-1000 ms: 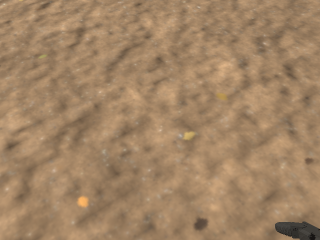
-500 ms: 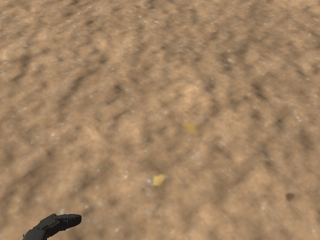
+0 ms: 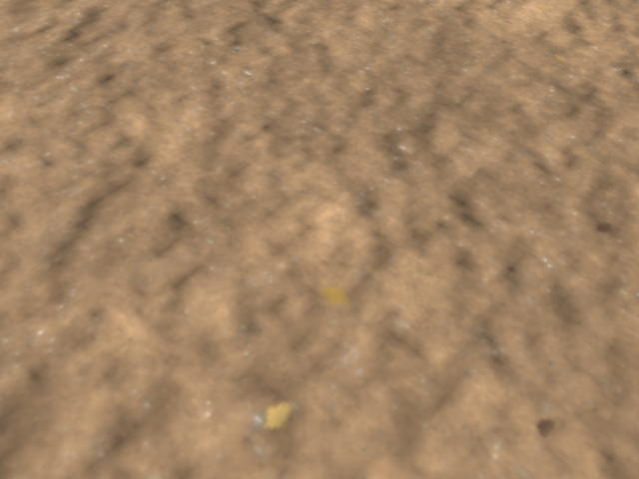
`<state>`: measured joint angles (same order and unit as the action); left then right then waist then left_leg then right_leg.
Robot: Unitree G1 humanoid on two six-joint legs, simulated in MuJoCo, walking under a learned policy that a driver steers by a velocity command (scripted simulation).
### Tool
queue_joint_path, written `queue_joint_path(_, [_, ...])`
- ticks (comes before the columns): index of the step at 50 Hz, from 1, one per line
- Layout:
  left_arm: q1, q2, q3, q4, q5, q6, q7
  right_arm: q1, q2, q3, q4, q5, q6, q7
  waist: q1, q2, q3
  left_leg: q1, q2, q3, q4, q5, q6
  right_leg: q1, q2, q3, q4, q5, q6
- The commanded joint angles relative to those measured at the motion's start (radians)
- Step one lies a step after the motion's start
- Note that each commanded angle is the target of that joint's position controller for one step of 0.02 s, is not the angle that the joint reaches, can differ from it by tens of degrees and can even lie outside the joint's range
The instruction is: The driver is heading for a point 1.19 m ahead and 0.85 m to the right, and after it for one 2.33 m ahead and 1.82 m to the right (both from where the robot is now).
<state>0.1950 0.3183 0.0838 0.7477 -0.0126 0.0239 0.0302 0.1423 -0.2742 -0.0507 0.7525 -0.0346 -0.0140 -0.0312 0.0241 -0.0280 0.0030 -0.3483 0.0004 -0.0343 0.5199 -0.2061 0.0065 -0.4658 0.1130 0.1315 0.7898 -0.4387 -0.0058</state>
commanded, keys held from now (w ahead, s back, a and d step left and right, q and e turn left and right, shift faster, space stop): e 1.00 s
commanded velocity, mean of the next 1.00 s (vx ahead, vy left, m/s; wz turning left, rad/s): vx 0.01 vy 0.00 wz -0.58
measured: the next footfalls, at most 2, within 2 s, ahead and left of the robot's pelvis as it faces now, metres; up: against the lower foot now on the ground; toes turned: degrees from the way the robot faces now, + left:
right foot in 0.34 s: +0.03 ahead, -0.15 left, +0.00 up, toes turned -14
left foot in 0.82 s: +0.12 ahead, +0.05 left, +0.00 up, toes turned -34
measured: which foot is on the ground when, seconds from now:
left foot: down 0.00-0.34, up 0.36-0.80, down 0.82-1.00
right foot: up 0.00-0.32, down 0.34-0.82, up 0.84-1.00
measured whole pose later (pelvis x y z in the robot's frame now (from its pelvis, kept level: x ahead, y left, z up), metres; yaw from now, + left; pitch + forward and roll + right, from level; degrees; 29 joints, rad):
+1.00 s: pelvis +0.01 -0.02 +0.01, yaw -36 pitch +1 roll +0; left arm 0.19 0.37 0.11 0.65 -0.03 0.07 0.02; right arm 0.15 -0.26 -0.07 0.67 -0.02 0.00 -0.03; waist 0.00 -0.05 0.05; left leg -0.24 0.02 0.02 0.45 -0.23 0.01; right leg -0.52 0.06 0.10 1.14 -0.43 0.09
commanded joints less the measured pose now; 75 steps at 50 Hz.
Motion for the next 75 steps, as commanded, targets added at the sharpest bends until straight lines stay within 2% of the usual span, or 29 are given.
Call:
queue_joint_path(1, [0.079, 0.156, 0.052, -0.042, -0.004, 0.001, 0.005, -0.038, -0.137, -0.039, -0.085, 0.003, -0.011, -0.006, 0.014, 0.164, -0.074, 0.199, 0.321, -0.259, -0.196, 0.329, 0.196, -0.171, -0.067, -0.007, 0.362, -0.067, 0.051])
queue_joint_path(3, [0.071, 0.115, 0.045, -0.045, -0.001, 0.025, 0.008, -0.055, -0.125, -0.033, -0.086, 0.02, -0.006, -0.011, 0.005, 0.167, -0.048, 0.187, 0.273, -0.152, -0.192, 0.349, 0.173, -0.186, -0.081, -0.033, 0.417, 0.013, 0.084])
queue_joint_path(8, [-0.043, 0.048, 0.017, -0.132, -0.009, 0.025, -0.014, 0.008, -0.162, -0.052, -0.066, 0.018, 0.017, -0.024, -0.058, 0.209, -0.072, 0.264, 0.279, -0.045, -0.199, 0.35, 0.2, -0.126, -0.132, -0.111, 0.164, 0.072, 0.107])
queue_joint_path(15, [-0.001, 0.07, 0.03, -0.156, -0.006, 0.037, -0.051, -0.016, -0.214, -0.078, -0.055, 0.061, 0.018, -0.001, -0.023, 0.217, -0.079, 0.215, 0.317, 0.028, -0.103, 0.31, 0.145, 0.152, -0.111, -0.211, -0.25, 0.198, 0.008])
queue_joint_path(16, [0.038, 0.083, 0.04, -0.141, -0.004, 0.037, -0.047, 0.01, -0.19, -0.073, -0.039, 0.065, 0.015, 0.002, -0.01, 0.182, -0.087, 0.163, 0.291, 0.067, -0.032, 0.245, 0.095, 0.256, -0.09, -0.204, -0.346, 0.285, -0.024])
queue_joint_path(17, [0.081, 0.143, 0.061, -0.135, -0.005, 0.035, -0.035, 0.063, -0.144, -0.062, -0.023, 0.045, 0.013, 0.009, -0.01, 0.031, -0.108, 0.019, 0.226, 0.152, 0.141, 0.076, 0.009, 0.425, -0.167, -0.069, -0.407, 0.516, -0.073])
queue_joint_path(18, [0.091, 0.267, 0.081, -0.163, 0.002, 0.033, -0.016, 0.056, -0.072, -0.033, -0.072, -0.016, 0.011, 0.018, -0.042, -0.303, -0.111, -0.291, 0.082, 0.204, 0.476, -0.479, -0.095, 0.566, -0.447, 0.306, -0.377, 0.94, -0.224])
queue_joint_path(19, [0.115, 0.241, 0.071, -0.174, 0.039, 0.008, -0.029, -0.049, -0.122, -0.048, -0.104, 0.008, 0.005, 0.008, 0.051, -0.22, -0.178, -0.341, 0.031, 0.028, 0.642, -0.507, -0.096, 0.473, -0.513, 0.383, -0.417, 0.861, -0.369])
queue_joint_path(20, [0.077, 0.215, 0.061, -0.168, 0.04, -0.012, -0.034, -0.08, -0.153, -0.059, -0.107, 0.035, 0.009, 0.001, 0.035, -0.138, -0.128, -0.355, 0.048, -0.009, 0.696, -0.424, -0.081, 0.438, -0.448, 0.295, -0.435, 0.757, -0.335])
queue_joint_path(22, [-0.022, 0.155, 0.043, -0.172, 0.007, -0.02, -0.022, -0.051, -0.16, -0.068, -0.078, 0.028, 0.017, -0.017, -0.011, -0.082, -0.082, -0.356, 0.067, -0.032, 0.652, -0.269, -0.07, 0.383, -0.356, 0.201, -0.437, 0.613, -0.234])
queue_joint_path(25, [-0.054, 0.136, 0.029, -0.182, 0.009, -0.012, -0.007, 0.001, -0.146, -0.071, -0.075, 0.025, 0.016, -0.015, -0.044, -0.103, -0.103, -0.271, 0.029, -0.027, 0.641, -0.158, -0.083, 0.321, -0.309, 0.17, -0.447, 0.613, -0.229])
queue_joint_path(30, [-0.035, 0.158, 0.036, -0.179, 0.004, -0.006, 0.005, -0.041, -0.111, -0.057, -0.099, 0.028, 0.01, -0.007, -0.018, -0.107, -0.09, -0.232, 0.003, -0.044, 0.385, -0.126, -0.098, 0.33, -0.287, 0.228, -0.44, 0.464, -0.227])
queue_joint_path(39, [-0.087, 0.167, 0.041, -0.199, -0.012, 0.017, -0.01, 0.008, -0.119, -0.064, -0.113, 0.044, -0.023, 0.028, -0.04, -0.128, -0.095, 0.025, -0.047, -0.046, -0.021, -0.09, -0.053, 0.282, -0.238, 0.396, -0.357, 0.489, -0.192])
queue_joint_path(40, [-0.096, 0.156, 0.038, -0.203, -0.019, 0.02, -0.006, 0.04, -0.125, -0.068, -0.103, 0.04, -0.026, 0.028, -0.061, -0.116, -0.099, 0.115, -0.029, -0.039, -0.14, 0.03, -0.036, 0.245, -0.205, 0.38, -0.327, 0.444, -0.156])
queue_joint_path(41, [-0.063, 0.117, 0.027, -0.204, -0.014, 0.019, -0.003, 0.068, -0.178, -0.081, -0.104, 0.027, -0.024, 0.023, -0.049, -0.027, -0.131, 0.243, 0.111, -0.139, -0.172, 0.116, 0.014, 0.15, -0.151, 0.317, -0.226, 0.26, -0.099])
queue_joint_path(42, [-0.019, 0.081, 0.02, -0.219, -0.015, 0.013, -0.004, 0.033, -0.267, -0.097, -0.111, 0.006, -0.012, 0.018, 0.014, 0.266, -0.095, 0.297, 0.309, -0.37, -0.198, 0.319, 0.157, -0.059, 0.022, 0.102, -0.038, -0.087, -0.03])
queue_joint_path(43, [-0.017, 0.165, 0.047, -0.207, 0.0, 0.002, -0.003, 0.029, -0.22, -0.088, -0.128, -0.012, -0.015, 0.019, -0.018, 0.277, -0.088, 0.243, 0.422, -0.48, -0.217, 0.379, 0.281, -0.115, 0.003, 0.05, 0.214, -0.224, 0.022])
queue_joint_path(44, [0.004, 0.21, 0.067, -0.186, -0.004, 0.003, -0.006, -0.013, -0.173, -0.071, -0.144, -0.005, -0.016, 0.014, 0.001, 0.197, -0.073, 0.21, 0.395, -0.395, -0.207, 0.36, 0.272, -0.116, -0.039, 0.046, 0.346, -0.16, 0.044])
queue_joint_path(47, [0.026, 0.144, 0.059, -0.15, -0.01, 0.032, -0.005, -0.068, -0.123, -0.052, -0.157, 0.028, -0.007, -0.002, 0.003, 0.158, -0.022, 0.2, 0.258, -0.179, -0.19, 0.283, 0.188, -0.152, -0.064, 0.0, 0.453, -0.007, 0.095])
queue_joint_path(53, [-0.077, 0.075, 0.025, -0.214, -0.009, 0.027, -0.023, 0.007, -0.182, -0.072, -0.14, 0.02, 0.02, -0.01, -0.07, 0.207, -0.063, 0.308, 0.279, -0.069, -0.187, 0.341, 0.219, -0.101, -0.135, -0.103, 0.167, 0.015, 0.117])
queue_joint_path(58, [-0.042, 0.091, 0.029, -0.22, -0.011, 0.035, -0.043, -0.011, -0.218, -0.085, -0.133, 0.047, 0.023, 0.01, -0.055, 0.226, -0.074, 0.26, 0.312, -0.014, -0.153, 0.355, 0.199, 0.074, -0.131, -0.18, -0.078, 0.063, 0.068])
queue_joint_path(60, [0.021, 0.084, 0.036, -0.2, -0.009, 0.037, -0.048, -0.028, -0.209, -0.081, -0.125, 0.069, 0.021, 0.012, -0.009, 0.203, -0.078, 0.208, 0.294, 0.026, -0.07, 0.308, 0.145, 0.212, -0.104, -0.206, -0.291, 0.211, 0.015])
queue_joint_path(61, [0.061, 0.106, 0.045, -0.187, -0.005, 0.036, -0.041, 0.024, -0.171, -0.069, -0.1, 0.068, 0.016, 0.016, 0.001, 0.137, -0.087, 0.123, 0.258, 0.074, 0.017, 0.219, 0.081, 0.345, -0.097, -0.169, -0.398, 0.329, -0.019])
queue_joint_path(62, [0.092, 0.199, 0.067, -0.197, -0.004, 0.03, -0.026, 0.053, -0.103, -0.046, -0.11, 0.027, 0.013, 0.024, -0.017, -0.118, -0.112, -0.09, 0.159, 0.173, 0.268, -0.111, -0.023, 0.525, -0.299, 0.114, -0.44, 0.646, -0.087])
queue_joint_path(63, [0.07, 0.26, 0.068, -0.218, 0.027, 0.014, -0.025, -0.02, -0.088, -0.034, -0.164, 0.007, 0.012, 0.016, -0.005, -0.288, -0.109, -0.293, 0.039, 0.129, 0.478, -0.473, -0.077, 0.485, -0.517, 0.359, -0.421, 0.818, -0.302])
queue_joint_path(64, [0.087, 0.199, 0.051, -0.213, 0.044, -0.008, -0.032, -0.07, -0.149, -0.053, -0.16, 0.027, 0.016, 0.006, 0.054, -0.168, -0.143, -0.281, 0.058, 0.021, 0.612, -0.476, -0.076, 0.432, -0.501, 0.321, -0.444, 0.733, -0.348])
queue_joint_path(66, [-0.005, 0.146, 0.029, -0.191, 0.027, -0.026, -0.029, -0.037, -0.157, -0.062, -0.124, 0.04, 0.027, 0.0, -0.003, -0.103, -0.085, -0.27, 0.08, -0.006, 0.618, -0.331, -0.064, 0.376, -0.379, 0.168, -0.451, 0.546, -0.24])
queue_joint_path(68, [-0.067, 0.101, 0.005, -0.189, 0.013, -0.027, -0.019, -0.004, -0.155, -0.063, -0.101, 0.03, 0.035, -0.002, -0.03, -0.12, -0.068, -0.213, 0.072, 0.001, 0.614, -0.204, -0.083, 0.323, -0.331, 0.101, -0.454, 0.61, -0.209])
queue_joint_path(75, [-0.079, 0.04, -0.024, -0.136, 0.038, -0.03, -0.017, 0.007, -0.082, -0.025, -0.079, 0.036, 0.039, 0.015, -0.01, -0.11, -0.067, -0.004, 0.084, 0.016, 0.235, -0.148, -0.093, 0.309, -0.306, 0.039, -0.467, 0.466, -0.209])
